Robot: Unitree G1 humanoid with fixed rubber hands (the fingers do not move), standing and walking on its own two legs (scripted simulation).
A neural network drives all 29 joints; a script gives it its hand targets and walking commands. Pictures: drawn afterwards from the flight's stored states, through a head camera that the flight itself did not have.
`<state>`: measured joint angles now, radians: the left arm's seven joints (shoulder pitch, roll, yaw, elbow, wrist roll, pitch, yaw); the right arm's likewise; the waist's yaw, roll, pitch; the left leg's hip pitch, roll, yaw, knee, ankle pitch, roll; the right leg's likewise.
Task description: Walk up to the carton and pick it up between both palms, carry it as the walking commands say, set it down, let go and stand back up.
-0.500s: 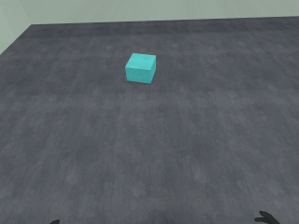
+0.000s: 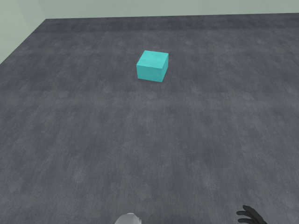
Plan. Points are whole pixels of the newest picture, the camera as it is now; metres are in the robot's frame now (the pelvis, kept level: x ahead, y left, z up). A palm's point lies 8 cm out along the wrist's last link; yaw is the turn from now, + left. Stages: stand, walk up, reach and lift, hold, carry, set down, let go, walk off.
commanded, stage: walk up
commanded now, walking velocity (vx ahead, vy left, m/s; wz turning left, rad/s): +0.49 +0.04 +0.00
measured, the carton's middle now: (153, 65) +1.69 +0.09 -0.69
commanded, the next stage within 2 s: none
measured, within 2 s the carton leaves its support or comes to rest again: neither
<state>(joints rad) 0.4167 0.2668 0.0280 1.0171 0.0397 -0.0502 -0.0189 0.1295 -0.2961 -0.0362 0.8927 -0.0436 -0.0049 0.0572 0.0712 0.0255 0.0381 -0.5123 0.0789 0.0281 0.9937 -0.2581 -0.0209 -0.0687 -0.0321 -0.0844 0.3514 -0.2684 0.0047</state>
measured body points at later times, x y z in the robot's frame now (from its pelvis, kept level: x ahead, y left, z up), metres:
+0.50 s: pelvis +0.22 +0.06 +0.01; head +0.24 +0.09 +0.46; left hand +0.35 +0.31 -0.14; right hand +0.16 -0.19 -0.12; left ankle +0.17 +0.17 -0.74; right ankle +0.33 -0.11 -0.67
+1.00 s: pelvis +0.48 +0.00 +0.01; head +0.51 -0.04 +0.45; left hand +0.43 +0.25 -0.12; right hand +0.58 -0.25 -0.16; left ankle +0.55 +0.17 -0.65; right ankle +0.47 -0.10 -0.74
